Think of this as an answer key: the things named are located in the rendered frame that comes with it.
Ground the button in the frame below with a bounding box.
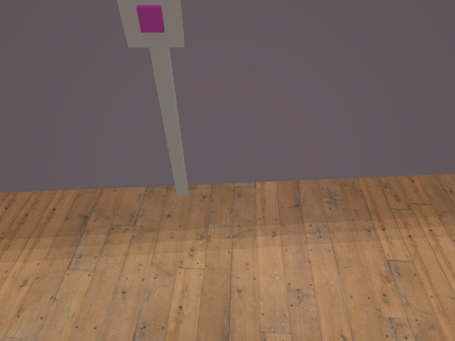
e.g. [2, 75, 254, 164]
[136, 5, 165, 33]

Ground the panel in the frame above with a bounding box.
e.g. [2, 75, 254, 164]
[117, 0, 188, 196]

